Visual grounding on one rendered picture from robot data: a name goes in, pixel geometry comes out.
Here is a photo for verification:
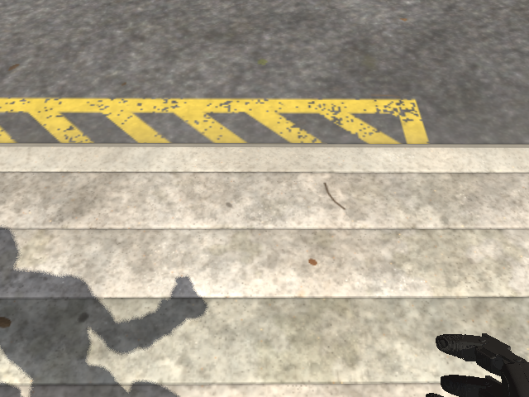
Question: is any robot right hand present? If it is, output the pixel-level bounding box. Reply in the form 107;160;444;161
426;333;529;397

